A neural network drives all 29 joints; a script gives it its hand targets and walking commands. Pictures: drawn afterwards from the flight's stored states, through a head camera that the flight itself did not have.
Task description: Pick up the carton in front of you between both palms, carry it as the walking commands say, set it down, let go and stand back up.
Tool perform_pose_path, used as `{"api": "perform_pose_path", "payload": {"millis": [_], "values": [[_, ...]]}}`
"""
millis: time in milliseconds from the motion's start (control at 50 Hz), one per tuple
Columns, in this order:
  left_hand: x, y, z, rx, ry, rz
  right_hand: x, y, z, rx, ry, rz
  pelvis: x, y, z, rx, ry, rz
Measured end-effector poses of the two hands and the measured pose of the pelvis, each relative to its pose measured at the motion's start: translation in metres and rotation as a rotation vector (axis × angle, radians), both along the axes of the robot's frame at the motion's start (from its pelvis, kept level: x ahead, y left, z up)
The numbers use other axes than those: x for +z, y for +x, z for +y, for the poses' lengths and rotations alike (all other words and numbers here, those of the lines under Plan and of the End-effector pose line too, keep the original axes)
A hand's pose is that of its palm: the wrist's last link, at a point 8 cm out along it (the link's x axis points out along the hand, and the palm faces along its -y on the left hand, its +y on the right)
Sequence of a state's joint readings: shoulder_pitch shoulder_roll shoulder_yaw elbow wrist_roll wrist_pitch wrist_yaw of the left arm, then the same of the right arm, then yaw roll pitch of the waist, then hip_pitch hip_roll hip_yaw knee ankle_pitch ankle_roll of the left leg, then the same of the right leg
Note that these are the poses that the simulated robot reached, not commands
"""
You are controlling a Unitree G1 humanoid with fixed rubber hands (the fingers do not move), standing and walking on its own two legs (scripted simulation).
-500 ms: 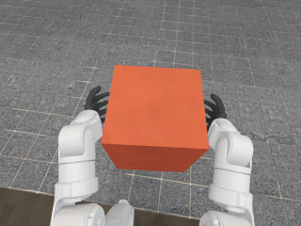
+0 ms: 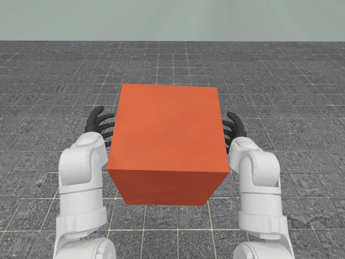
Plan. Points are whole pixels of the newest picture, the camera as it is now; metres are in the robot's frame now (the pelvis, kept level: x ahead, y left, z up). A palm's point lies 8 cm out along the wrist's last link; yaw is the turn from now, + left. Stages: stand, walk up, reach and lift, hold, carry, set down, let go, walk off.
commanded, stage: carry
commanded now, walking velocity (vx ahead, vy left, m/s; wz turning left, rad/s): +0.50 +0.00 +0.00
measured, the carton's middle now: (167, 151) +0.36 -0.02 +0.09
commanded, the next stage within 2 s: none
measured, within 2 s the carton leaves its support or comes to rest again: neither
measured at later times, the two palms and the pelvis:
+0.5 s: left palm (120, 93) +0.65 +0.13 +0.07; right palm (204, 96) +0.64 -0.17 +0.05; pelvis +0.30 -0.02 -0.03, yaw -2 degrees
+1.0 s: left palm (136, 61) +0.88 +0.08 +0.08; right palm (203, 58) +0.91 -0.22 +0.07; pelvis +0.63 -0.10 +0.00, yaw +2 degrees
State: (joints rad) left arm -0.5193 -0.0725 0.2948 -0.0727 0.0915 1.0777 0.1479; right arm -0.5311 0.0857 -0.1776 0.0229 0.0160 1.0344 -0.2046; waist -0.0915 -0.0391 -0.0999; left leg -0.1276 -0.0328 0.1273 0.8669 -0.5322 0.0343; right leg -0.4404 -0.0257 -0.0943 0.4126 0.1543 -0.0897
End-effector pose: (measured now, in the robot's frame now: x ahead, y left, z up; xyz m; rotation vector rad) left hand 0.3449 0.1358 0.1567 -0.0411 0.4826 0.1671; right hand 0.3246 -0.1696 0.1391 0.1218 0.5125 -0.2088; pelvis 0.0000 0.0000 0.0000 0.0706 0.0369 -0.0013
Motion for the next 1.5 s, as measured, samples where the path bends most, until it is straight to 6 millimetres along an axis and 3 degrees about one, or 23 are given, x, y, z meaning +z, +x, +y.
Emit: {"api": "perform_pose_path", "payload": {"millis": [60,160,220,260,360,440,500,560,640,740,820,920,980,1040,1140,1240,1380,1500], "values": [[-0.031,0.029,-0.002,0.021,-0.027,0.055,-0.030,0.044,0.001,0.053,0.018,0.049,-0.021,0.038,-0.012,-0.001,-0.036,0.016],[-0.096,0.058,0.008,0.102,-0.105,0.243,-0.081,0.094,0.013,0.088,0.023,0.240,-0.021,0.086,-0.031,0.022,-0.045,0.032],[-0.117,0.081,0.012,0.129,-0.102,0.296,-0.100,0.128,0.017,0.102,0.031,0.285,-0.018,0.113,-0.035,0.007,-0.039,0.041],[-0.121,0.104,0.011,0.132,-0.090,0.289,-0.105,0.151,0.016,0.098,0.036,0.273,-0.015,0.133,-0.036,-0.008,-0.037,0.047],[-0.104,0.184,0.006,0.111,-0.072,0.193,-0.104,0.216,0.009,0.047,0.070,0.178,-0.013,0.194,-0.032,-0.006,-0.035,0.083],[-0.089,0.256,-0.001,0.067,-0.068,0.107,-0.095,0.275,0.005,0.027,0.073,0.092,-0.020,0.255,-0.026,-0.012,-0.036,0.102],[-0.091,0.307,-0.008,0.011,-0.063,0.094,-0.089,0.315,-0.002,0.009,0.034,0.077,-0.026,0.304,-0.023,-0.029,-0.019,0.096],[-0.090,0.348,-0.024,-0.049,-0.046,0.119,-0.083,0.344,-0.017,-0.035,0.028,0.100,-0.020,0.339,-0.020,-0.034,-0.027,0.097],[-0.073,0.395,-0.046,-0.077,-0.075,0.115,-0.069,0.375,-0.037,-0.099,0.070,0.094,-0.008,0.391,-0.024,-0.039,-0.053,0.088],[-0.056,0.454,-0.065,-0.068,-0.084,0.073,-0.048,0.435,-0.058,-0.103,0.056,0.054,-0.006,0.462,-0.046,-0.038,-0.068,0.066],[-0.066,0.491,-0.075,-0.030,-0.097,0.074,-0.051,0.492,-0.069,-0.029,0.018,0.061,-0.021,0.528,-0.073,-0.012,-0.071,0.038],[-0.086,0.509,-0.064,0.068,-0.062,0.204,-0.073,0.541,-0.058,0.081,0.018,0.196,-0.012,0.589,-0.093,0.038,-0.068,0.035],[-0.084,0.523,-0.056,0.120,-0.048,0.238,-0.074,0.571,-0.049,0.153,0.001,0.228,-0.003,0.620,-0.097,0.035,-0.052,0.038],[-0.074,0.551,-0.053,0.131,-0.044,0.207,-0.064,0.605,-0.046,0.170,-0.003,0.197,0.002,0.653,-0.097,0.027,-0.044,0.049],[-0.061,0.619,-0.053,0.090,-0.049,0.136,-0.052,0.659,-0.047,0.137,-0.018,0.126,-0.002,0.723,-0.088,0.021,-0.044,0.059],[-0.073,0.700,-0.054,0.012,-0.081,0.100,-0.057,0.714,-0.048,0.061,-0.053,0.090,-0.023,0.805,-0.072,-0.016,-0.030,0.044],[-0.070,0.792,-0.072,-0.105,-0.056,0.179,-0.054,0.773,-0.064,-0.058,-0.027,0.167,-0.006,0.886,-0.063,-0.061,-0.071,0.034],[-0.061,0.867,-0.077,-0.090,-0.039,0.161,-0.046,0.856,-0.071,-0.039,-0.018,0.149,0.000,0.959,-0.072,-0.033,-0.091,0.028]]}}
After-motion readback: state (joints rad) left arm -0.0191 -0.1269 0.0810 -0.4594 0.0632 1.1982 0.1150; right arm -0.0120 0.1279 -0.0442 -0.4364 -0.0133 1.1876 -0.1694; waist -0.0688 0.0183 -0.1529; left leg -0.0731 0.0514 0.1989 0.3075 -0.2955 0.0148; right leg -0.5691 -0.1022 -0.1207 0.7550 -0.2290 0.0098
